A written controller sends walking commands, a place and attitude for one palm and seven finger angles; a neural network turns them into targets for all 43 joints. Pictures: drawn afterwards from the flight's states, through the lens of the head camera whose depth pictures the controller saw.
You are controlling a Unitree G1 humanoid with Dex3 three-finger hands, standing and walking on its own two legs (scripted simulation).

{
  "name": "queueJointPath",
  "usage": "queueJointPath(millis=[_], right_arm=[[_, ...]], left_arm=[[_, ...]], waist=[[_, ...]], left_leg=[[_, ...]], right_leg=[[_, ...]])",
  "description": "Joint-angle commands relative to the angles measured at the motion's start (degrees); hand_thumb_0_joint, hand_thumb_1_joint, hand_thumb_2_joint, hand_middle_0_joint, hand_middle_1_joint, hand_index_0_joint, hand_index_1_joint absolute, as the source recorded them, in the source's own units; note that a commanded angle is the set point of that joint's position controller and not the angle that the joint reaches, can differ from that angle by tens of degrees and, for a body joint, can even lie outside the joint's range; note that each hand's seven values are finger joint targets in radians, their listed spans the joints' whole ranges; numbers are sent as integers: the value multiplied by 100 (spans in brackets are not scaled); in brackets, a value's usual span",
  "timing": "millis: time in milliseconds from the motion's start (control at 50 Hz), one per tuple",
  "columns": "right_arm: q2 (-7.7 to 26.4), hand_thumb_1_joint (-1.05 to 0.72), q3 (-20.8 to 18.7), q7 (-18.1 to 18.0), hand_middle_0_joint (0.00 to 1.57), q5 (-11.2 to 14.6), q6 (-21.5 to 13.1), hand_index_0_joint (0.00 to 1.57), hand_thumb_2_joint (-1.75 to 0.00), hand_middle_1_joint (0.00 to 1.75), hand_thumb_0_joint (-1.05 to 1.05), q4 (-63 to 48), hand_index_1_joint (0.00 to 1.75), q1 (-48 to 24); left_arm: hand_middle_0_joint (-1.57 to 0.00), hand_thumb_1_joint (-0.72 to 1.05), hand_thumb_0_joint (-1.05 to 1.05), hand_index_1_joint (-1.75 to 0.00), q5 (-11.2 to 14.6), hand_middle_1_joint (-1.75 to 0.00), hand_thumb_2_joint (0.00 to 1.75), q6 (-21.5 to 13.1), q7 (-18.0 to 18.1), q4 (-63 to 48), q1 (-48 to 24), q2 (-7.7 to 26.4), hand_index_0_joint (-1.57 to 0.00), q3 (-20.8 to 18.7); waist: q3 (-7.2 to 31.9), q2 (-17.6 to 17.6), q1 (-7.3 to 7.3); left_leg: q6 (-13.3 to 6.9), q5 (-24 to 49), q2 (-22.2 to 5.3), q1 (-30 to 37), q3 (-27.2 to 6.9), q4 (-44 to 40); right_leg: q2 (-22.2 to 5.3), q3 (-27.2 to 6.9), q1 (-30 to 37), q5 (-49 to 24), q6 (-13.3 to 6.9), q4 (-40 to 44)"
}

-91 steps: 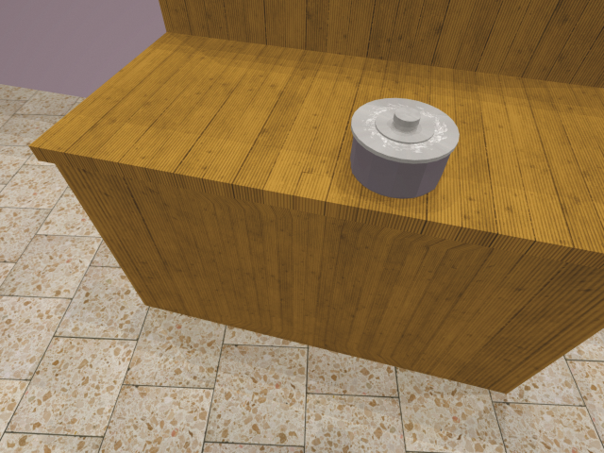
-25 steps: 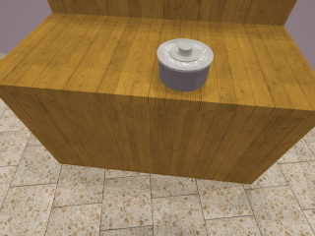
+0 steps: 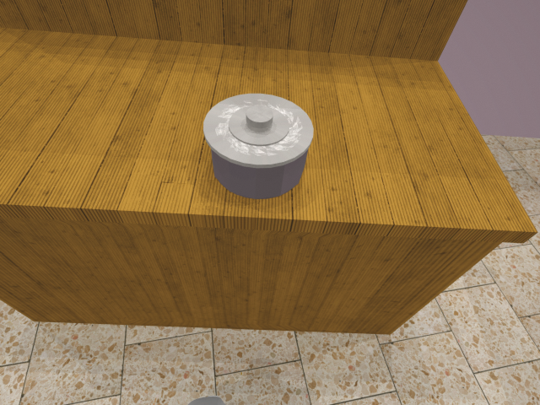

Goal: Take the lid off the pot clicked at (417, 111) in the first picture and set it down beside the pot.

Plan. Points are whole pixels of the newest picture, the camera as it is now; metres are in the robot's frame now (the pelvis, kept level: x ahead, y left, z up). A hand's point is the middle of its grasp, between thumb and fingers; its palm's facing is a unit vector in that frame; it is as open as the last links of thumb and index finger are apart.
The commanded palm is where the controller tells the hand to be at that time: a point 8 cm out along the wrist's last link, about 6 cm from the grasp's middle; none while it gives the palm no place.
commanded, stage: come to a stop and stand still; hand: left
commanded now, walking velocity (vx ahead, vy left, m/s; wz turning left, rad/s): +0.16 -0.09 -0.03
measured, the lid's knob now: (259, 116) +0.55 +0.07 +0.11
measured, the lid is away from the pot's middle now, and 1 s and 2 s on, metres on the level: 0.00 0.00 0.00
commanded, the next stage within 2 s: look again from close up in 1.30 s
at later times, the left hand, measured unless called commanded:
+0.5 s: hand out of the picture +0.14 +0.15 -0.16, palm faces +0.02 -0.96 -0.28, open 7.3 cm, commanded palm none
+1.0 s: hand out of the picture +0.06 +0.22 -0.17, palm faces +0.07 -0.97 -0.21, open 7.4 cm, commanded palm none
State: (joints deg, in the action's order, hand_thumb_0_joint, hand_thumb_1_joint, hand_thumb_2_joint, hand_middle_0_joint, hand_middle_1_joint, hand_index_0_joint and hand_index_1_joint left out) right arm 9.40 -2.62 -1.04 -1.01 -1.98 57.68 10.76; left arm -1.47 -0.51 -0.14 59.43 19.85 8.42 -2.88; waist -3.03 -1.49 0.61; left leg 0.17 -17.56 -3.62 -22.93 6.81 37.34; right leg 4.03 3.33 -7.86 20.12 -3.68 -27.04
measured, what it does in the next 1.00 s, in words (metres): steps on the spot: left foot, then right foot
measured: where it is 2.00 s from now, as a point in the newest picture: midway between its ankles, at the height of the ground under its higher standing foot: outside the picture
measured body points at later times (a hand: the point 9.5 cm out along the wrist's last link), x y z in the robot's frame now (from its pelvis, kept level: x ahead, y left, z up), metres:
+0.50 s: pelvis +0.07 -0.05 +0.00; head +0.13 -0.07 +0.44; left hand +0.14 +0.20 -0.14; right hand +0.13 -0.30 -0.16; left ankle +0.03 +0.07 -0.67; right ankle +0.09 -0.18 -0.73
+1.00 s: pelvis +0.04 +0.02 +0.01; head +0.06 +0.05 +0.46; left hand +0.06 +0.27 -0.15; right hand +0.12 -0.21 -0.12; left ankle +0.05 +0.09 -0.73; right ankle +0.00 -0.12 -0.68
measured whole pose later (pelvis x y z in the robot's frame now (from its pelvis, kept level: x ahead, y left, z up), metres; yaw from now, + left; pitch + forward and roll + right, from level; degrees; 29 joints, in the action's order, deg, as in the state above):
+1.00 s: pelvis +0.04 +0.02 +0.01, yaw +1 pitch +1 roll -1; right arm 8.0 -1.0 -1.9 -1.0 0.5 56.5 11.6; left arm -1.4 3.0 1.4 57.9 15.1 13.2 -3.4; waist -1.0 -2.8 1.0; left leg -4.7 -11.3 2.8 -12.4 2.4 22.7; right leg -1.4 -0.1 -19.5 26.1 1.5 -49.4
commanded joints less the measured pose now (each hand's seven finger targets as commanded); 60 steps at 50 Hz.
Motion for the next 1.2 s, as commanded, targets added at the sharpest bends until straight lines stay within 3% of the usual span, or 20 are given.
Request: queueJointPath(millis=[0, 20, 60, 120, 240, 300, 340, 360, 400, 520, 620, 680, 700, 720, 760, 840, 1000, 1080, 1140, 1180], right_arm=[[1290, -90, -259, -150, 20, -138, -174, 20, -90, 30, 0, 171, 30, 1754], [1305, -90, -230, -163, 20, -100, -89, 20, -90, 30, 0, 170, 30, 1825], [803, -90, -62, -211, 20, -67, -67, 20, -90, 30, 0, -51, 30, 1061], [547, -90, 32, -236, 20, -31, -98, 20, -90, 30, 0, -117, 30, 394], [874, -90, -148, -173, 20, -32, 145, 20, -90, 30, 0, -129, 30, 372], [926, -90, -225, -124, 20, -11, 246, 20, -90, 30, 0, -217, 30, 264], [478, -90, -215, -70, 20, 63, 327, 20, -90, 30, 0, -395, 30, 431], [479, -90, -241, -101, 20, 46, 394, 20, -90, 30, 0, -457, 30, 301], [543, -90, -248, -126, 20, 34, 423, 20, -90, 30, 0, -429, 30, 183], [603, -90, -227, 31, 20, -3, 552, 20, -90, 30, 0, -593, 30, -201], [493, -90, -155, 102, 20, 48, 412, 20, -90, 30, 0, -715, 30, -170], [518, -90, -133, 74, 20, 62, 277, 20, -90, 30, 0, -539, 30, 405], [710, -90, -142, 65, 20, 54, 225, 20, -90, 30, 0, -525, 30, 520], [1171, -90, -216, 68, 20, -25, 185, 20, -90, 30, 0, -633, 30, 445], [1357, -90, -197, 16, 20, -86, 231, 20, -90, 30, 0, -762, 30, 180], [842, -90, -6, -82, 20, -27, 168, 20, -90, 30, 0, -698, 30, -225], [838, -90, -21, -117, 20, -19, 156, 20, -90, 30, 0, -192, 30, 537], [654, -90, 49, -96, 20, 55, 116, 20, -90, 30, 0, -31, 30, 451], [464, -90, 105, -41, 20, 53, 58, 20, -90, 30, 0, 83, 30, 542], [597, -90, 74, -55, 20, 61, 86, 20, -90, 30, 0, 202, 30, 561]], left_arm=[[-20, 90, 0, -30, 92, -30, 90, -124, -3, -422, 270, 333, -20, -117], [-20, 90, 0, -30, -5, -30, 90, -135, 19, -538, 35, 554, -20, -134], [-20, 90, 0, -30, -9, -30, 90, -56, 55, -550, -233, 496, -20, -155], [-20, 90, 0, -30, 60, -30, 90, 116, 93, -345, 72, 233, -20, -117], [-20, 90, 0, -30, 39, -30, 90, 175, 170, -538, -212, 382, -20, -78], [-20, 90, 0, -30, 18, -30, 90, 65, 172, -544, 73, 692, -20, -156], [-20, 90, 0, -30, -44, -30, 90, -20, 225, -588, 77, 1476, -20, -266], [-20, 90, 0, -30, -25, -30, 90, -1, 225, -621, 229, 1570, -20, -259], [-20, 90, 0, -30, -14, -30, 90, 6, 317, -583, 61, 1424, -20, -306], [-20, 90, 0, -30, -50, -30, 90, 46, 417, -917, -328, 1378, -20, -318], [-20, 90, 0, -30, -112, -30, 90, 97, 324, -1052, -514, 1511, -20, -324], [-20, 90, 0, -30, -34, -30, 90, 154, 272, -1047, -706, 1447, -20, -302], [-20, 90, 0, -30, -1, -30, 90, 192, 250, -1048, -659, 1266, -20, -257], [-20, 90, 0, -30, 20, -30, 90, 239, 227, -1109, -507, 885, -20, -196], [-20, 90, 0, -30, 10, -30, 90, 303, 298, -1025, -577, 841, -20, -137], [-20, 90, 0, -30, 4, -30, 90, 229, 174, -532, -327, 872, -20, -158], [-20, 90, 0, -30, 65, -30, 90, 193, 204, -342, -389, 615, -20, -4], [-20, 90, 0, -30, 56, -30, 90, 86, 254, -15, 120, 685, -20, 19], [-20, 90, 0, -30, 62, -30, 90, 28, 274, 44, 46, 804, -20, 51], [-20, 90, 0, -30, 95, -30, 90, -35, 286, 97, -16, 692, -20, 87]], waist=[[644, 1751, -608], [464, 1689, -663], [-160, 892, -308], [349, 868, 54], [377, 1253, -98], [498, 658, 109], [697, -1303, 45], [735, -1007, 223], [842, -1486, 201], [654, -823, 135], [602, -1007, 105], [682, -890, -164], [619, -177, -226], [483, 1515, -180], [360, 1965, -175], [286, 1000, 95], [405, 629, -148], [305, 227, 49], [333, 358, -102], [517, -621, -110]], left_leg=[[-1073, 1473, -1966, 2877, -2817, -1802], [-1506, 1495, -2465, 2402, -3390, -2181], [-1489, 2369, -2152, 1318, -2800, -2128], [-1018, 4305, -1397, 1180, -1004, -1827], [-829, 4314, -1167, 1374, -684, -1450], [-333, 2939, -773, 1182, -537, -644], [213, -1036, 337, -28, -13, 673], [169, -2023, 409, -131, -418, 1454], [181, -1961, 425, -835, -859, 2644], [331, -965, 371, -884, -947, 2977], [222, -851, 432, 23, -549, 1129], [170, 361, 554, 1451, -270, -818], [85, 573, 211, 1856, -609, -1382], [-361, 1071, -1026, 1728, -2197, -1974], [-1120, 763, -1544, 550, -3017, -2501], [-867, 1220, -727, 991, -1744, -2336], [-1024, 1879, -941, 1734, -1995, -2358], [-545, 1003, -471, 1046, -1665, -1974], [-188, 1452, -15, 1510, -1285, -1808], [-251, 1718, -111, 1635, -1161, -1557]], right_leg=[[-193, -51, -2277, 148, 54, -2575], [-203, -333, -2552, 1482, 67, -3769], [-582, -733, -2673, 1001, 213, -4302], [-703, -591, -1778, 426, 467, -3404], [-575, -2, -1199, 102, 474, -1578], [-673, -79, -469, -1542, 477, -36], [-2495, -1959, 194, -5263, -351, 272], [-2842, -1958, 146, -6012, -768, 267], [-2594, -1932, 722, -6822, -962, -75], [-2395, -1457, 198, -4696, -865, 260], [-2149, -1340, -353, -2931, -657, 454], [-1798, -1079, -1042, -1973, -185, 117], [-1490, -869, -1440, -1234, 36, -389], [-785, -231, -2070, 426, 422, -1281], [-490, -603, -1826, 1508, 446, -2753], [-567, -616, -1823, 376, 479, -3216], [-650, -344, -1015, 614, 424, -1112], [-857, -608, 71, -816, 295, 797], [-1262, -965, -330, -1611, 40, 583], [-1173, -922, -188, -1922, 135, 657]])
